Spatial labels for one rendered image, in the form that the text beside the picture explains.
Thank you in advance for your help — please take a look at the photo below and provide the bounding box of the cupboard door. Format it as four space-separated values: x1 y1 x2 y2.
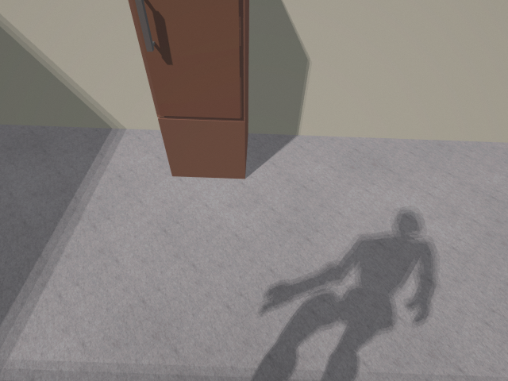
133 0 241 118

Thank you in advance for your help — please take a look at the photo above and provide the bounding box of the handle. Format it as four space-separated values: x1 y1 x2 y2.
135 0 155 52

